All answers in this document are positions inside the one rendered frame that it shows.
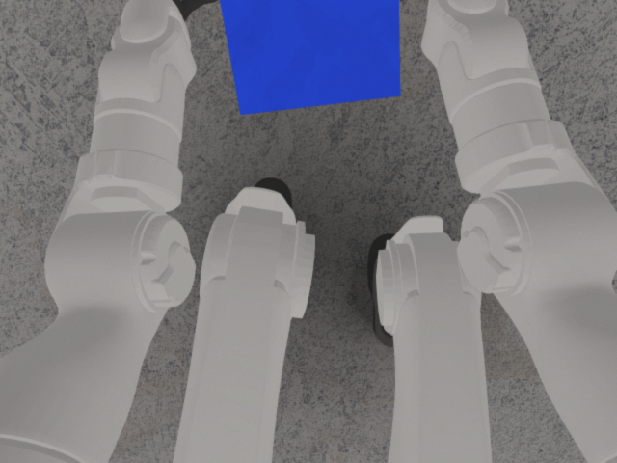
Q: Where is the right robot foot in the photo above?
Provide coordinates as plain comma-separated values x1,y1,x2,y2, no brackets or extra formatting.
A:
367,233,395,347

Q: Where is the robot right upper arm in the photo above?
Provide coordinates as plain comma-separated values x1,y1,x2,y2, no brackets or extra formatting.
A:
457,181,617,463

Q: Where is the robot left hand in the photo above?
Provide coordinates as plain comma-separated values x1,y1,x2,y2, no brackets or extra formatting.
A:
173,0,217,22

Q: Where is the carton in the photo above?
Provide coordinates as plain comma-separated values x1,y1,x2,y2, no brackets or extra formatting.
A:
220,0,400,115

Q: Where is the robot left upper arm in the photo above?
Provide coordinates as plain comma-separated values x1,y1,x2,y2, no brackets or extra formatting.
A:
0,210,196,463

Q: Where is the robot right forearm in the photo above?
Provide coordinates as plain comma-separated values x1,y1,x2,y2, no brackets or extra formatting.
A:
421,0,617,214

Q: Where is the left robot thigh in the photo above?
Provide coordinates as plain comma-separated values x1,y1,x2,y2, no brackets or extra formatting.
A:
173,206,315,463

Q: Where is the robot left forearm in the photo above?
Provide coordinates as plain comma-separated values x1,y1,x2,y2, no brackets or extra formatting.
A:
44,0,197,294

